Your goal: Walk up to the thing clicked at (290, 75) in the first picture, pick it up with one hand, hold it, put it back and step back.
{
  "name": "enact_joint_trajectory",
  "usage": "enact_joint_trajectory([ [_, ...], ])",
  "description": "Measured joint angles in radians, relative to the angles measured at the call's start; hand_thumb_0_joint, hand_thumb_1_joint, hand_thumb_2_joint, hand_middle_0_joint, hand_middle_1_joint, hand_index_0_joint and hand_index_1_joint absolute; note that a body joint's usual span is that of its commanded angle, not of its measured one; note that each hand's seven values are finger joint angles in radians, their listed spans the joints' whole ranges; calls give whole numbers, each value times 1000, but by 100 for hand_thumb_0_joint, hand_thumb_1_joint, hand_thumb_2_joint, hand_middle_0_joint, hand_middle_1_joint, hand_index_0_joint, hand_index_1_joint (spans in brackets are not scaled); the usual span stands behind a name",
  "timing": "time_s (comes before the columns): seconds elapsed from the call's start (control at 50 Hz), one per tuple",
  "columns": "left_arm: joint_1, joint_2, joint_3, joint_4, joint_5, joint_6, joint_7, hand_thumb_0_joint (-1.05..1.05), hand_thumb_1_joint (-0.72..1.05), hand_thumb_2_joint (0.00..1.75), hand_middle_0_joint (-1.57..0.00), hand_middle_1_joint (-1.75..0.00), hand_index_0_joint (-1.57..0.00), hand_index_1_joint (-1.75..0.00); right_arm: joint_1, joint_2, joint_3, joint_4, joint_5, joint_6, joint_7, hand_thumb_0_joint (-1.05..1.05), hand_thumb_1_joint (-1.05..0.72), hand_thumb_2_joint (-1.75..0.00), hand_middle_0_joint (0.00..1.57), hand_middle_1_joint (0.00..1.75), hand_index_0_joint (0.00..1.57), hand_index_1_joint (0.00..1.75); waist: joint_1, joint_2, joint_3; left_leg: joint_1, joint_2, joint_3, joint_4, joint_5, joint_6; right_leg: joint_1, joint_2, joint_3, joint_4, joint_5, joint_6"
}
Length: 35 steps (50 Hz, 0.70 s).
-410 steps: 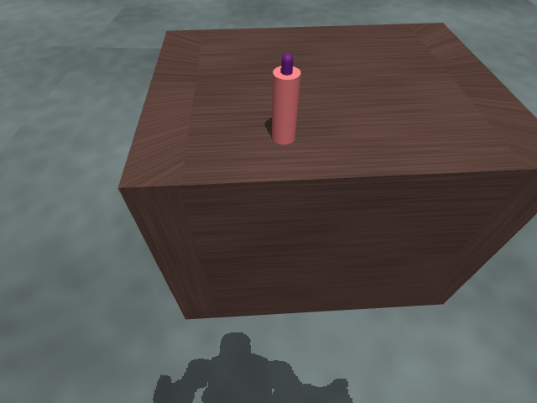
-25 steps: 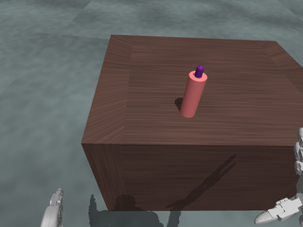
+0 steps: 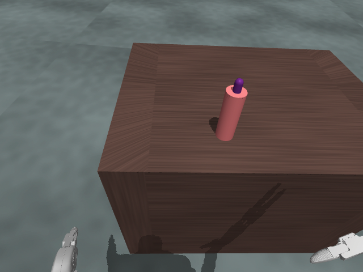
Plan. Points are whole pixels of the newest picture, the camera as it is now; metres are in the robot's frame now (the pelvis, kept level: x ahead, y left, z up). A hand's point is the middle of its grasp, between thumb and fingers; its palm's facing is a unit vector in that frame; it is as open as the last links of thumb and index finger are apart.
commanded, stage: go down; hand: right
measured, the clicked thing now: (231, 109) +0.51 -0.15 +0.08
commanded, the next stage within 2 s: none
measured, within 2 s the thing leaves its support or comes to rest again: neither
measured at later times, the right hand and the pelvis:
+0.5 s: hand (329, 149) +0.31 -0.29 +0.15, palm faces +0.16 +0.97 -0.18, open 17.6 cm; pelvis +0.01 +0.00 +0.00, yaw +0 degrees
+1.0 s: hand (331, 134) +0.34 -0.31 +0.15, palm faces +0.03 +1.00 -0.02, open 17.5 cm; pelvis +0.01 +0.00 +0.00, yaw +0 degrees
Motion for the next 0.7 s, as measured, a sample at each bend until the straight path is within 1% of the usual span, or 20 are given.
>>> enact_joint_trajectory([
  [0.06, -16, -2, 16, 28, 9, 1, 0, -1, -53, 6, -5, -6, -5, -6, -14, 8, -17, 24, 2, -24, 11, -1, 57, -3, 5, 6, 7, 6, 5, 3, -13, -10, 1, 0, 14, -7, 0, -9, 1, 1, 11, -6, 0],
  [0.12, -36, 10, 26, 59, 9, 6, 9, -1, -53, 5, -5, -5, -5, -5, -49, 6, -35, 72, 15, -25, 27, -1, 58, -3, 6, 6, 7, 5, 11, 4, -20, -19, 1, 2, 24, -13, 0, -19, 1, 2, 23, -11, 0],
  [0.16, -51, 19, 19, 77, 6, 8, 19, -1, -53, 5, -5, -5, -5, -5, -85, 2, -47, 105, 28, -20, 43, -1, 58, -2, 6, 6, 7, 5, 14, 7, -19, -24, 0, 3, 28, -13, 0, -25, 1, 3, 29, -13, 0],
  [0.22, -67, 21, -8, 84, 0, 9, 36, -1, -54, 4, -5, -5, -4, -5, -156, -9, -58, 155, 47, -10, 75, -1, 59, -2, 5, 6, 7, 5, 17, 15, -15, -32, -2, 4, 29, -11, 1, -35, -1, 5, 32, -11, 2],
  [0.3, -81, 10, -41, 76, -6, 1, 64, -1, -54, 4, -5, -4, -4, -4, -288, -48, -67, 248, 77, 25, 141, -1, 60, -2, 5, 5, 7, 5, 26, 26, -16, -40, -2, 9, 25, -7, 4, -44, -1, 10, 27, -5, 4],
  [0.34, -85, 7, -60, 71, -10, -4, 79, -1, -53, 4, -5, -4, -4, -4, -362, -75, -75, 308, 99, 56, 182, -1, 59, -1, 6, 5, 7, 5, 33, 28, -21, -41, -2, 11, 21, -5, 4, -47, -2, 11, 24, -4, 4],
  [0.4, -82, 7, -77, 67, -15, -18, 97, -1, -53, 4, -5, -4, -5, -4, -459, -119, -93, 409, 138, 115, 249, -1, 58, -1, 6, 5, 7, 5, 48, 26, -38, -46, -2, 9, 16, -4, 3, -50, -1, 9, 18, -3, 3],
  [0.48, -58, 21, -96, 78, -24, -33, 105, -1, -53, 4, -5, -4, -4, -4, -547, -162, -114, 531, 190, 189, 337, -1, 57, -1, 6, 5, 7, 4, 58, 14, -65, -58, -3, -2, 12, -5, 2, -59, -3, -1, 16, -8, 2],
  [0.54, -37, 35, -100, 91, -27, -34, 106, -1, -53, 4, -5, -4, -4, -4, -582, -182, -122, 591, 213, 223, 390, -1, 57, -1, 7, 5, 7, 4, 59, 6, -75, -65, -5, -9, 12, -7, 0, -64, -4, -9, 18, -14, 0],
  [0.62, -22, 57, -86, 87, -27, -30, 110, -1, -54, 4, -5, -4, -4, -4, -605, -190, -136, 635, 230, 235, 431, -1, 56, -1, 7, 5, 7, 4, 55, 2, -71, -73, -6, -17, 17, -11, -2, -69, -6, -17, 26, -22, -3],
  [0.7, -28, 75, -104, 65, -30, -34, 123, -1, -54, 5, -5, -4, -4, -4, -624, -190, -142, 649, 231, 224, 444, -1, 57, -1, 6, 5, 7, 4, 44, 17, -60, -81, -9, -20, 27, -15, -2, -77, -8, -20, 36, -28, -3],
])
